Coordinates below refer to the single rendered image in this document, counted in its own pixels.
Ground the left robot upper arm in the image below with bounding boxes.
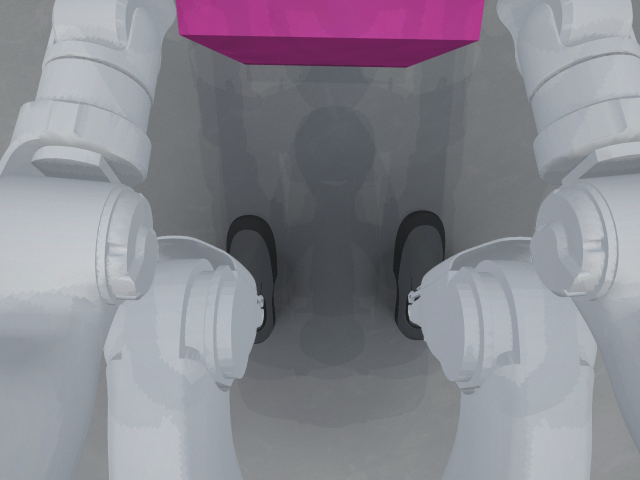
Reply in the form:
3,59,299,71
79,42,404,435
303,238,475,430
0,174,159,480

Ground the left robot forearm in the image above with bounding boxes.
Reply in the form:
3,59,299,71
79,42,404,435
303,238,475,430
0,0,176,187

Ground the left robot foot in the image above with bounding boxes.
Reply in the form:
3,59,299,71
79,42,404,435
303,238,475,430
226,215,277,344

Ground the carton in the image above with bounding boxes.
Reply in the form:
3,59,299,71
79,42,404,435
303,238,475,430
176,0,485,68

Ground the right robot thigh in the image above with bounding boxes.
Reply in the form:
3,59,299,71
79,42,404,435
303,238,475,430
435,260,594,480

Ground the right robot upper arm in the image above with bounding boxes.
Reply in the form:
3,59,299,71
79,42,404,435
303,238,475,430
530,173,640,453

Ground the right robot forearm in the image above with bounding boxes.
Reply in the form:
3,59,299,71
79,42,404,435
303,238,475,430
496,0,640,186

